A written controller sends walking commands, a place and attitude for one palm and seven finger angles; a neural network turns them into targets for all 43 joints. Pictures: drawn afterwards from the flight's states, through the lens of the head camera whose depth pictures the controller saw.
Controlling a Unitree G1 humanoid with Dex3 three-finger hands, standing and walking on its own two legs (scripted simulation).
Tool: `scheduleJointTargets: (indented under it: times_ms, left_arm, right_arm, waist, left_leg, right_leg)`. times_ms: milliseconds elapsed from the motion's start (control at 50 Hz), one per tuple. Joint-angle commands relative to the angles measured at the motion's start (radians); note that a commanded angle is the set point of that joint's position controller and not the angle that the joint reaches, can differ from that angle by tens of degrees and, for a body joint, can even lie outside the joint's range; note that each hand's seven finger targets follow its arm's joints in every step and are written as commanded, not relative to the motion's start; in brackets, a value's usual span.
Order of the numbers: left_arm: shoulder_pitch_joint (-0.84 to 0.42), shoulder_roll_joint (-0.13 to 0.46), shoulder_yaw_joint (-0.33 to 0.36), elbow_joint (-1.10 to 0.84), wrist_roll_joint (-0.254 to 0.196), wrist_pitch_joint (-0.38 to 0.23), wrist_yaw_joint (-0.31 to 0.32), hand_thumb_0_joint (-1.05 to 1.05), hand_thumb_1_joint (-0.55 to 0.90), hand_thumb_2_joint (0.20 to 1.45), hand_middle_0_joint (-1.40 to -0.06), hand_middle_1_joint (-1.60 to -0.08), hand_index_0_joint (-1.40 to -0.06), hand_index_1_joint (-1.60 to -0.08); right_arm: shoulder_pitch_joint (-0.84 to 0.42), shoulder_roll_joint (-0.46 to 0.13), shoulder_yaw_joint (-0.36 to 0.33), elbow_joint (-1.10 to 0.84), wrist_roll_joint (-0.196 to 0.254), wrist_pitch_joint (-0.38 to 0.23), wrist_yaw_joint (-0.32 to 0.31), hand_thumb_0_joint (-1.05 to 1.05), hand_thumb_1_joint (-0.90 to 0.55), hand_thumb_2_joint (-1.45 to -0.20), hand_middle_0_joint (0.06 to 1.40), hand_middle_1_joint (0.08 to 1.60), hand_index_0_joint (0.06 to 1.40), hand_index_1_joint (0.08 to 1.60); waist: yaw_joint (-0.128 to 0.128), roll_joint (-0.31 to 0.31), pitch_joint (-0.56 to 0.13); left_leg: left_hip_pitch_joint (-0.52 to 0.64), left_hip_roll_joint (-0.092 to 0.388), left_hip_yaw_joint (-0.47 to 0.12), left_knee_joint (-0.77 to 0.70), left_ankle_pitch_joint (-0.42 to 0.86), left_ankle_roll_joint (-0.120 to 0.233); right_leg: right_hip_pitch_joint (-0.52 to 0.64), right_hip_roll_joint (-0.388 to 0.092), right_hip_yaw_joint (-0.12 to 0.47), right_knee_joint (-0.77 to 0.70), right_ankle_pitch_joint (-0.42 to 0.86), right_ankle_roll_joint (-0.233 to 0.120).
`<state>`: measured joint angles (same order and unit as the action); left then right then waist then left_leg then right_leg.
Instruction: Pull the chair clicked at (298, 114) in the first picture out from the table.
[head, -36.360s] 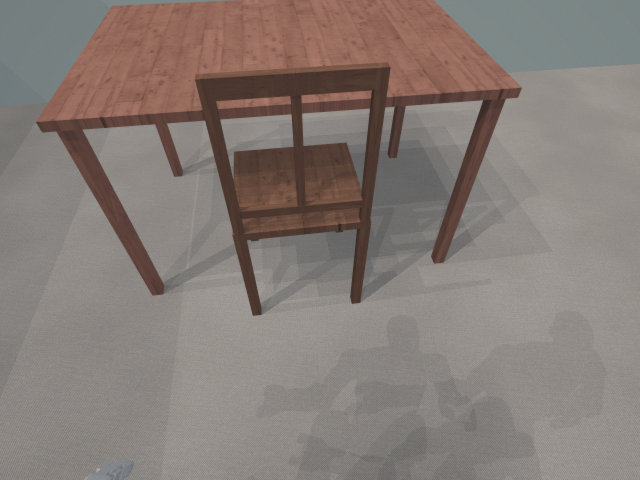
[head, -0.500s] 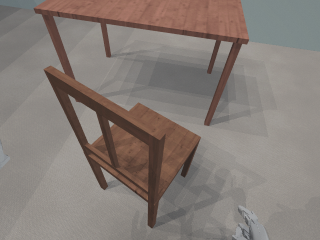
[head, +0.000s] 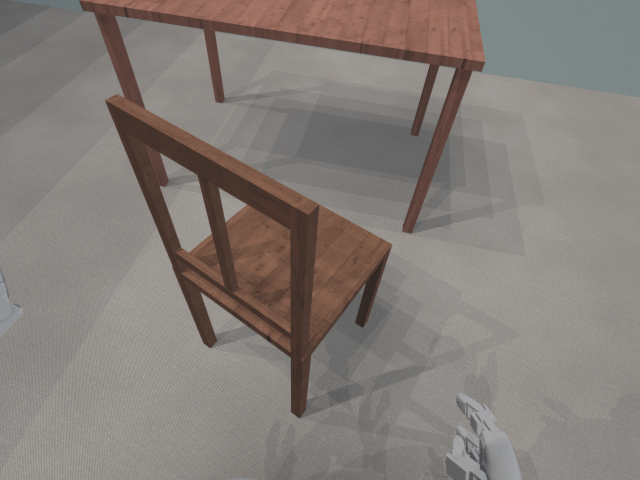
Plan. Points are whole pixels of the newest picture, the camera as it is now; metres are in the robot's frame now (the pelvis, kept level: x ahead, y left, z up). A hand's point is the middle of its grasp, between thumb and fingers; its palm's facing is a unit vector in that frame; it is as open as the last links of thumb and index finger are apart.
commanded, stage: stop stepping back and stand still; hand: left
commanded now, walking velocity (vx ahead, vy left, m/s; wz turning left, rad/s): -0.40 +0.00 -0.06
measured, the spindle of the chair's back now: (221, 240) +0.50 +0.23 -0.08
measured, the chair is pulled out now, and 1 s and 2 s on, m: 0.62 0.62 0.62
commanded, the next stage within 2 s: let the arm hang, fingers relaxed in 0.80 s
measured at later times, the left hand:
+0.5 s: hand out of the picture +0.09 +0.26 +0.20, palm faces +0.48 -0.73 -0.48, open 7.4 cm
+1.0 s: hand (40, 465) +0.11 +0.27 +0.07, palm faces +0.29 -0.83 -0.48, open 7.4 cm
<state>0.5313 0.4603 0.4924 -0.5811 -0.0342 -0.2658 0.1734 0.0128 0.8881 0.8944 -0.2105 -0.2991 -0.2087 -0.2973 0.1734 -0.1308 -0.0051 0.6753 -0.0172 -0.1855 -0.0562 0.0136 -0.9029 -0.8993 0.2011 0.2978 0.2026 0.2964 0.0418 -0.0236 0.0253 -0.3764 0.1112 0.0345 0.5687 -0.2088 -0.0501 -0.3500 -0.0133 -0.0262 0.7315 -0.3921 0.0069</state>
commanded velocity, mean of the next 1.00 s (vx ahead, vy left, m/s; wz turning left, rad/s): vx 0.09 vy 0.02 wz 0.00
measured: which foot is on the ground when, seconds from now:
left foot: down 0.00-0.04, up 0.06-0.26, down 0.28-1.00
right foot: up 0.00-0.02, down 0.04-0.70, up 0.72-0.82, down 0.84-1.00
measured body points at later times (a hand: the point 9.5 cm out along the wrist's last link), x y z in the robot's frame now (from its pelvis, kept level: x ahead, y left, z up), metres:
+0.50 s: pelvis -0.10 -0.01 +0.00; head -0.12 +0.01 +0.45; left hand +0.06 +0.30 +0.22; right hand +0.03 -0.26 -0.08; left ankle -0.09 +0.10 -0.73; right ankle -0.08 -0.13 -0.73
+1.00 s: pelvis -0.11 +0.00 +0.00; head -0.12 -0.02 +0.45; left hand +0.09 +0.31 +0.10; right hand +0.05 -0.24 -0.11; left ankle -0.10 +0.09 -0.73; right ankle -0.09 -0.13 -0.73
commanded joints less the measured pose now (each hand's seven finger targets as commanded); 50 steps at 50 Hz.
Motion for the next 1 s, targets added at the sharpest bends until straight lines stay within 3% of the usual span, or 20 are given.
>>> scheduleJointTargets:
  times_ms: [0, 40, 60, 120, 220, 260, 280, 320, 380, 440, 520, 560, 620, 660, 680, 800, 860, 880, 900, 980]
  left_arm:
    - [-0.086, 0.163, 0.069, -0.077, 0.01, -0.04, 0.005, 0.0, 0.9, 0.9, -0.2, -0.3, -0.2, -0.3]
    - [-0.125, 0.217, 0.096, -0.08, 0.009, -0.032, 0.009, 0.0, 0.9, 0.9, -0.2, -0.3, -0.2, -0.3]
    - [-0.097, 0.182, 0.057, -0.08, 0.002, -0.034, -0.001, 0.0, 0.9, 0.9, -0.2, -0.3, -0.2, -0.3]
    - [0.089, 0.169, 0.099, -0.071, 0.0, -0.015, -0.003, 0.0, 0.9, 0.9, -0.2, -0.3, -0.2, -0.3]
    - [0.121, 0.199, 0.099, -0.243, -0.002, -0.023, 0.028, 0.0, 0.9, 0.9, -0.2, -0.3, -0.2, -0.3]
    - [0.075, 0.199, 0.089, -0.319, 0.008, -0.041, 0.025, 0.0, 0.9, 0.9, -0.2, -0.3, -0.2, -0.3]
    - [0.07, 0.212, 0.1, -0.324, 0.023, -0.042, 0.019, 0.0, 0.9, 0.9, -0.2, -0.3, -0.2, -0.3]
    - [0.034, 0.239, 0.116, -0.276, 0.018, -0.04, 0.009, 0.0, 0.9, 0.9, -0.2, -0.3, -0.2, -0.3]
    - [-0.022, 0.171, 0.074, -0.127, 0.02, -0.035, 0.004, 0.0, 0.9, 0.9, -0.2, -0.3, -0.2, -0.3]
    - [-0.033, 0.132, 0.042, 0.017, 0.014, -0.022, -0.002, 0.0, 0.9, 0.9, -0.2, -0.3, -0.2, -0.3]
    - [-0.173, 0.115, -0.016, 0.054, 0.012, 0.002, -0.013, 0.0, 0.9, 0.9, -0.2, -0.3, -0.2, -0.3]
    - [-0.169, 0.105, -0.034, 0.036, 0.008, 0.02, -0.008, 0.0, 0.9, 0.9, -0.2, -0.3, -0.2, -0.3]
    - [-0.138, 0.146, 0.001, -0.102, 0.014, 0.012, 0.005, 0.0, 0.9, 0.9, -0.2, -0.3, -0.2, -0.3]
    - [-0.122, 0.145, 0.009, -0.196, 0.03, -0.012, 0.013, 0.0, 0.9, 0.9, -0.2, -0.3, -0.2, -0.3]
    - [-0.125, 0.164, 0.021, -0.218, 0.04, -0.013, 0.013, 0.0, 0.9, 0.9, -0.2, -0.3, -0.2, -0.3]
    - [-0.048, 0.175, 0.071, -0.106, 0.024, -0.013, 0.007, 0.0, 0.9, 0.9, -0.2, -0.3, -0.2, -0.3]
    - [-0.035, 0.123, 0.048, -0.037, 0.008, -0.022, -0.006, 0.0, 0.9, 0.9, -0.2, -0.3, -0.2, -0.3]
    - [-0.08, -0.064, -0.365, 0.676, 0.098, 0.179, -0.15, 0.0, 0.9, 0.9, -0.2, -0.3, -0.2, -0.3]
    - [-0.058, -0.141, -0.368, 0.711, 0.082, 0.255, -0.163, 0.0, 0.9, 0.9, -0.2, -0.3, -0.2, -0.3]
    - [-0.172, -0.14, -0.398, 0.847, 0.073, 0.267, -0.165, 0.0, 0.9, 0.9, -0.2, -0.3, -0.2, -0.3]
  right_arm:
    - [-0.062, -0.188, -0.063, -0.112, 0.002, -0.054, -0.011, 0.0, -0.9, -0.9, 0.2, 0.3, 0.2, 0.3]
    - [-0.095, -0.149, -0.067, -0.127, -0.009, -0.05, -0.014, 0.0, -0.9, -0.9, 0.2, 0.3, 0.2, 0.3]
    - [-0.067, -0.164, -0.075, -0.102, -0.004, -0.048, -0.011, 0.0, -0.9, -0.9, 0.2, 0.3, 0.2, 0.3]
    - [-0.11, -0.115, -0.021, -0.195, 0.03, 0.007, -0.013, 0.0, -0.9, -0.9, 0.2, 0.3, 0.2, 0.3]
    - [-0.023, -0.183, -0.035, -0.219, 0.024, 0.0, -0.039, 0.0, -0.9, -0.9, 0.2, 0.3, 0.2, 0.3]
    - [-0.014, -0.217, -0.043, -0.231, 0.013, -0.033, -0.045, 0.0, -0.9, -0.9, 0.2, 0.3, 0.2, 0.3]
    - [0.002, -0.213, -0.052, -0.222, 0.018, -0.04, -0.04, 0.0, -0.9, -0.9, 0.2, 0.3, 0.2, 0.3]
    - [0.005, -0.185, -0.049, -0.191, 0.019, -0.051, -0.031, 0.0, -0.9, -0.9, 0.2, 0.3, 0.2, 0.3]
    - [0.02, -0.207, -0.044, -0.153, 0.027, -0.057, -0.012, 0.0, -0.9, -0.9, 0.2, 0.3, 0.2, 0.3]
    - [0.013, -0.218, -0.04, -0.145, 0.038, -0.04, -0.016, 0.0, -0.9, -0.9, 0.2, 0.3, 0.2, 0.3]
    - [0.005, -0.207, -0.047, -0.146, 0.025, -0.007, -0.016, 0.0, -0.9, -0.9, 0.2, 0.3, 0.2, 0.3]
    - [0.013, -0.2, -0.053, -0.134, 0.028, 0.003, -0.014, 0.0, -0.9, -0.9, 0.2, 0.3, 0.2, 0.3]
    - [-0.017, -0.192, -0.026, -0.159, 0.016, -0.01, -0.028, 0.0, -0.9, -0.9, 0.2, 0.3, 0.2, 0.3]
    - [-0.032, -0.202, -0.018, -0.177, 0.01, -0.016, -0.03, 0.0, -0.9, -0.9, 0.2, 0.3, 0.2, 0.3]
    - [-0.045, -0.181, -0.015, -0.179, 0.014, -0.018, -0.027, 0.0, -0.9, -0.9, 0.2, 0.3, 0.2, 0.3]
    - [-0.02, -0.183, -0.023, -0.149, 0.029, -0.04, -0.012, 0.0, -0.9, -0.9, 0.2, 0.3, 0.2, 0.3]
    - [0.001, -0.187, -0.035, -0.143, 0.028, -0.034, -0.009, 0.0, -0.9, -0.9, 0.2, 0.3, 0.2, 0.3]
    - [0.021, -0.33, -0.09, 0.06, 0.013, -0.015, 0.063, 0.0, -0.9, -0.9, 0.2, 0.3, 0.2, 0.3]
    - [0.08, -0.215, -0.075, 0.051, 0.016, 0.045, 0.061, 0.0, -0.9, -0.9, 0.2, 0.3, 0.2, 0.3]
    - [0.083, -0.205, -0.046, 0.032, -0.003, 0.101, 0.057, 0.0, -0.9, -0.9, 0.2, 0.3, 0.2, 0.3]
  waist:
    - [-0.036, -0.019, -0.019]
    - [-0.013, -0.292, -0.043]
    - [-0.027, -0.248, -0.108]
    - [-0.04, -0.22, -0.224]
    - [-0.062, 0.006, -0.185]
    - [-0.044, 0.302, -0.115]
    - [-0.039, 0.365, -0.1]
    - [-0.062, 0.416, -0.085]
    - [-0.052, 0.233, -0.028]
    - [-0.05, 0.135, -0.014]
    - [-0.068, -0.178, 0.041]
    - [-0.065, -0.26, -0.001]
    - [-0.074, -0.021, -0.04]
    - [-0.054, 0.32, -0.029]
    - [-0.05, 0.37, -0.031]
    - [-0.047, 0.039, -0.068]
    - [-0.062, 0.089, -0.091]
    - [-0.107, 0.07, -0.076]
    - [-0.08, 0.036, -0.147]
    - [-0.057, -0.222, -0.128]
  left_leg:
    - [-0.059, 0.053, -0.031, 0.05, -0.236, 0.066]
    - [-0.129, -0.134, -0.003, 0.555, -0.381, 0.021]
    - [-0.117, -0.121, -0.087, 0.64, -0.338, 0.025]
    - [-0.063, -0.068, -0.035, 0.454, -0.237, 0.025]
    - [0.186, -0.076, -0.003, -0.211, -0.164, 0.076]
    - [0.166, 0.087, -0.198, -0.372, -0.143, 0.144]
    - [0.19, 0.143, -0.23, -0.315, 0.056, 0.175]
    - [0.085, 0.16, -0.295, -0.375, -0.139, 0.202]
    - [0.036, 0.104, -0.155, -0.242, 0.061, 0.17]
    - [-0.039, 0.059, -0.113, -0.184, -0.176, 0.134]
    - [-0.06, -0.102, -0.005, 0.147, -0.315, 0.085]
    - [0.082, -0.098, 0.006, 0.184, -0.237, 0.088]
    - [0.211, -0.063, -0.026, -0.144, -0.184, 0.105]
    - [0.179, 0.108, -0.302, -0.361, -0.308, 0.172]
    - [0.095, 0.161, -0.346, -0.405, -0.389, 0.196]
    - [0.05, 0.013, -0.103, -0.121, 0.047, 0.107]
    - [0.102, -0.029, -0.078, -0.163, -0.077, 0.08]
    - [0.055, -0.023, -0.086, 0.06, 0.196, 0.085]
    - [0.079, -0.023, -0.08, 0.019, 0.202, 0.068]
    - [0.036, -0.017, -0.153, -0.024, 0.175, 0.099]
  right_leg:
    - [0.059, -0.118, 0.079, -0.396, 0.285, -0.017]
    - [-0.099, -0.429, 0.413, -0.58, 0.349, -0.194]
    - [-0.021, -0.406, 0.32, -0.526, 0.468, -0.198]
    - [0.108, -0.274, 0.127, -0.331, 0.591, -0.158]
    - [0.057, -0.191, 0.139, -0.331, 0.009, -0.073]
    - [0.018, -0.052, 0.064, -0.093, -0.022, -0.021]
    - [-0.059, -0.009, -0.008, 0.03, -0.079, 0.0]
    - [-0.087, -0.007, 0.022, 0.233, -0.128, 0.004]
    - [0.022, -0.016, -0.022, -0.022, -0.054, 0.004]
    - [0.186, 0.002, -0.044, -0.299, 0.066, -0.003]
    - [0.001, -0.232, 0.34, -0.561, -0.311, -0.133]
    - [-0.079, -0.249, 0.314, -0.582, -0.302, -0.149]
    - [-0.066, -0.152, 0.141, -0.366, -0.154, -0.09]
    - [-0.08, -0.005, 0.03, -0.07, -0.057, -0.027]
    - [-0.044, 0.005, 0.005, 0.038, -0.079, -0.009]
    - [0.232, -0.058, 0.098, -0.347, 0.333, -0.03]
    - [0.172, -0.093, 0.145, -0.335, 0.284, -0.045]
    - [0.079, -0.16, 0.075, -0.138, 0.604, -0.05]
    - [0.106, -0.142, 0.074, -0.179, 0.524, -0.042]
    - [0.141, -0.115, 0.061, -0.212, 0.426, -0.036]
